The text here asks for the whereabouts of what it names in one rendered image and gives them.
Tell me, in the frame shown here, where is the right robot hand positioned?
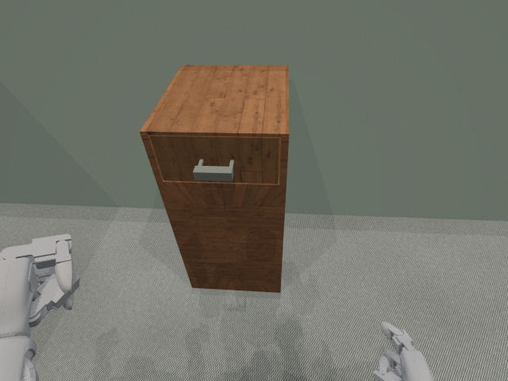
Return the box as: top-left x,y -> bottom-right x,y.
374,321 -> 434,381

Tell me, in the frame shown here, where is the drawer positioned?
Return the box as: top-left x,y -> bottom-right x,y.
150,135 -> 279,184

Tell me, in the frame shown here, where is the robot left forearm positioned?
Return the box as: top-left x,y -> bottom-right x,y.
0,336 -> 39,381

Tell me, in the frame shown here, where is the handle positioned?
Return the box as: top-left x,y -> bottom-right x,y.
193,160 -> 234,181

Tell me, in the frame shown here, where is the cabinet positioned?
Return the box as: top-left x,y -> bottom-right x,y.
140,65 -> 289,293

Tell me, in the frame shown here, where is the left robot hand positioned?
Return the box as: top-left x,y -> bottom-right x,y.
0,234 -> 79,338

